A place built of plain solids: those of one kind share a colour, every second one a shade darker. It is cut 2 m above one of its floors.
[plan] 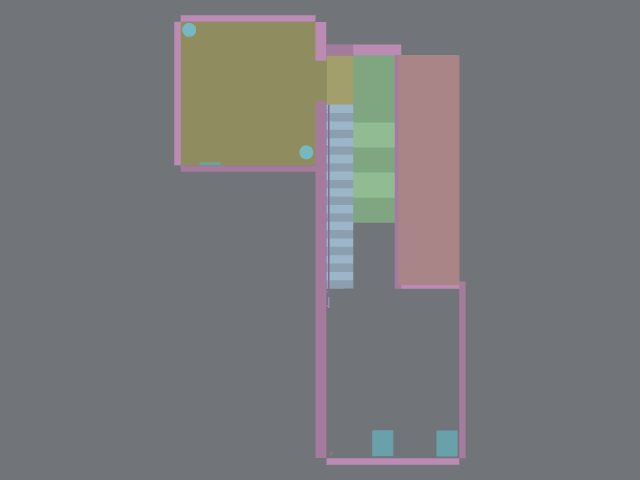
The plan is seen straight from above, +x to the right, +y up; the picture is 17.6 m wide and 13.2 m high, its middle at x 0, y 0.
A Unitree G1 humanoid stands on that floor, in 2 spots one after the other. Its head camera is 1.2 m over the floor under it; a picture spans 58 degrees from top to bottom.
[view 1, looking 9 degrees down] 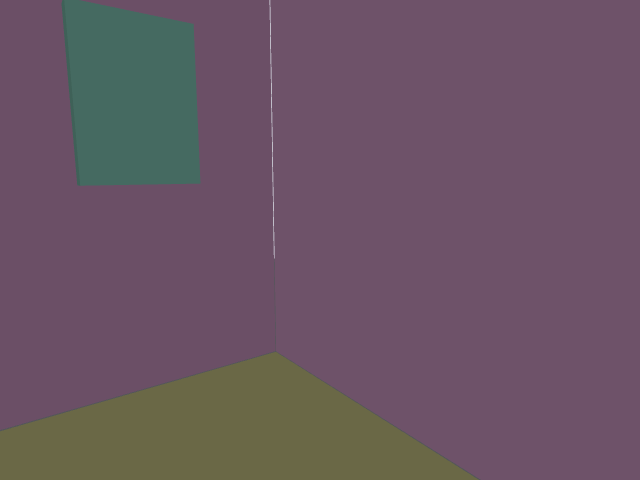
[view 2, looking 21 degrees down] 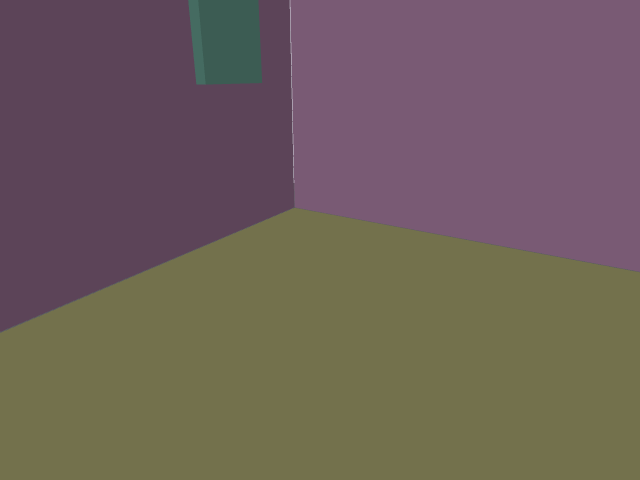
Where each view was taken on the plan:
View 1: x -2.40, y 4.44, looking -127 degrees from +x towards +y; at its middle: wall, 2.40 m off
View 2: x -0.57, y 4.37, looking -148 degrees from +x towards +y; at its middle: floor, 3.35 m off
